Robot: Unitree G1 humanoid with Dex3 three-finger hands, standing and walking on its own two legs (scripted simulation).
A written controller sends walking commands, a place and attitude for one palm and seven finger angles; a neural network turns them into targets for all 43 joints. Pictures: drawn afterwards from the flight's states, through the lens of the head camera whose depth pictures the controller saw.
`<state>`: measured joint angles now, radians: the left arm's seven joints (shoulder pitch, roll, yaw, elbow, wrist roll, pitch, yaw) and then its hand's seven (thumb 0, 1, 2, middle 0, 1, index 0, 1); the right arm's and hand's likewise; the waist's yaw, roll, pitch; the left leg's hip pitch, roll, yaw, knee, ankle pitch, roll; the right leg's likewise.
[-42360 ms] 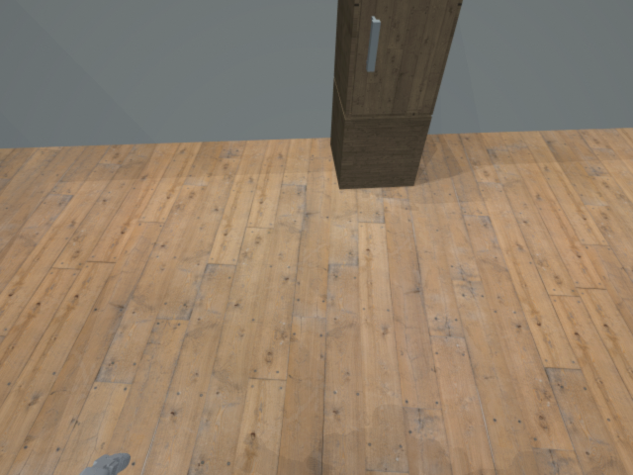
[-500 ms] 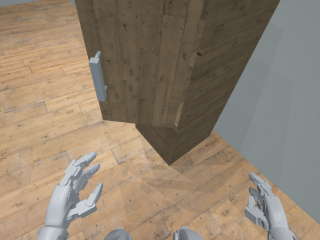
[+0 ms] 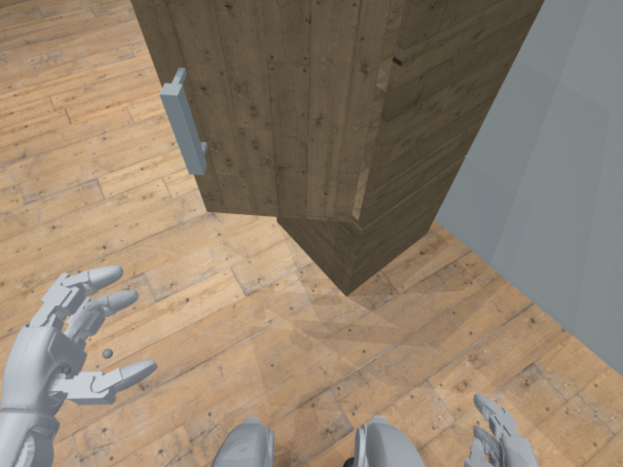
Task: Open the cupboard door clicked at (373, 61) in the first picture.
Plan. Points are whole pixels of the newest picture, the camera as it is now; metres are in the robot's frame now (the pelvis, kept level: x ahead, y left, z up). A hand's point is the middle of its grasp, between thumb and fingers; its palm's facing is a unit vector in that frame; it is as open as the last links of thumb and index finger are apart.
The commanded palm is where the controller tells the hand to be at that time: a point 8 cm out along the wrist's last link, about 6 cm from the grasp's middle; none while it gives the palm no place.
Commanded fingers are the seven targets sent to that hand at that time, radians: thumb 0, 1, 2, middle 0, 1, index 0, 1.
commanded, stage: raise the hand with hooked fingers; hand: left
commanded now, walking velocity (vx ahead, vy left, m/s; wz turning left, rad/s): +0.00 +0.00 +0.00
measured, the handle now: (189, 124) +0.61 +0.23 +0.04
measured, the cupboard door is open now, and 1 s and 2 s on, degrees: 47 47 47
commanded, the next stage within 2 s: move the hooked fingers beside the handle in 1.18 s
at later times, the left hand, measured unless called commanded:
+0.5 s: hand (58, 336) +0.26 +0.30 +0.04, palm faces -0.02 -1.00 -0.05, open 13.9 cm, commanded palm +0.24 +0.35 +0.05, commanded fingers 0.00 -0.50 0.30 -0.30 -1.20 -0.30 -1.20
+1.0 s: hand (64, 305) +0.29 +0.30 +0.05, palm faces -0.02 -1.00 -0.05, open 14.0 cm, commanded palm +0.26 +0.35 +0.05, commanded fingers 0.00 -0.50 0.30 -0.30 -1.20 -0.30 -1.20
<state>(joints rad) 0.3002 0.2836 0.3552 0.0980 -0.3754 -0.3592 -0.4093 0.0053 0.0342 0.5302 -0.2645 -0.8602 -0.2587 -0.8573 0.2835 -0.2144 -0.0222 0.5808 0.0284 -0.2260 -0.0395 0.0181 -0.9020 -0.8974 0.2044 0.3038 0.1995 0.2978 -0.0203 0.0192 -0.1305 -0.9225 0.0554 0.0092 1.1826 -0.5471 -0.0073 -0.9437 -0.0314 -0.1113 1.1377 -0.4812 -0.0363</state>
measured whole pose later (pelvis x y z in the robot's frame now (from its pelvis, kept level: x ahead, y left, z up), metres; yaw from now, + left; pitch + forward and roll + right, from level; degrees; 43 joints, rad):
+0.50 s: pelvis +0.00 +0.04 +0.00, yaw +1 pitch +16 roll -4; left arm 0.10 0.39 0.38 0.30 -0.34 -0.32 -0.51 -0.01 -0.46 0.32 -0.30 -1.18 -0.29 -1.18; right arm 0.24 -0.26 0.05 0.49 0.03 -0.22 -0.04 0.01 -0.90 -0.90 0.20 0.30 0.20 0.30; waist 0.00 0.01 -0.13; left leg -0.93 0.02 0.01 1.19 -0.54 0.05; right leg -0.92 -0.06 -0.11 1.10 -0.45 0.01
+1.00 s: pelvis +0.00 +0.03 +0.00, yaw +0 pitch +18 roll -3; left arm 0.01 0.42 0.45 0.37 -0.38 -0.36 -0.56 -0.01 -0.50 0.30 -0.30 -1.20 -0.30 -1.20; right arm 0.29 -0.29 0.02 0.52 0.02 -0.21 -0.04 0.02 -0.90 -0.90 0.20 0.30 0.20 0.30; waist -0.03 0.00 -0.12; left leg -0.94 0.04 0.01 1.17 -0.55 0.03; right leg -0.94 -0.04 -0.10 1.09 -0.46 0.00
